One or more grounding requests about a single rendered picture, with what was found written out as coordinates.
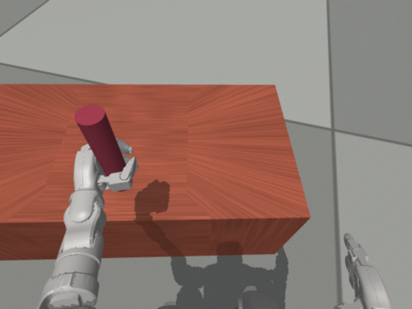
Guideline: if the left robot hand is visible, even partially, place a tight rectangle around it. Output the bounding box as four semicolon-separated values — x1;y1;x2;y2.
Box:
73;138;138;195

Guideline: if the can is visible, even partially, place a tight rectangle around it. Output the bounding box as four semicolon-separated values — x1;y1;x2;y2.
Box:
75;104;132;192

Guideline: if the left robot arm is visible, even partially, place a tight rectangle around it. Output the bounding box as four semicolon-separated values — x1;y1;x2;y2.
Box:
36;189;106;309

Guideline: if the right robot hand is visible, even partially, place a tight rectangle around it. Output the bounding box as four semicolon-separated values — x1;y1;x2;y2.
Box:
333;233;392;309

